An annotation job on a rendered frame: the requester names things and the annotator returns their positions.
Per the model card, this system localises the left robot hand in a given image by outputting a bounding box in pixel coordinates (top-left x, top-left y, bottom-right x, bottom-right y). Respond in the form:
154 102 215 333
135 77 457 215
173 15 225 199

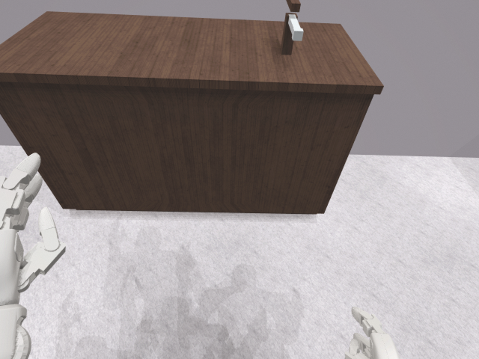
0 153 66 306

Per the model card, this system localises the counter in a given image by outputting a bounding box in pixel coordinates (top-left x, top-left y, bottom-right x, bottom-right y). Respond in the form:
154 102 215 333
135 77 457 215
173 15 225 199
0 0 384 215

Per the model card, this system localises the tap lever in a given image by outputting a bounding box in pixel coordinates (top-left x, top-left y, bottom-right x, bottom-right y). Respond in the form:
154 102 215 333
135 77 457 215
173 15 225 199
288 14 304 41

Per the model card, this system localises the left robot forearm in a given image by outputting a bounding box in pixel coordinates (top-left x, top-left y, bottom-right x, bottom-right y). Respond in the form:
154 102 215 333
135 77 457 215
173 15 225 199
0 304 31 359

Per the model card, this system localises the right robot hand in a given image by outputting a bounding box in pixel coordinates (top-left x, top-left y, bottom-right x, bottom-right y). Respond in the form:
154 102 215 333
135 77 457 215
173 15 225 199
345 307 400 359

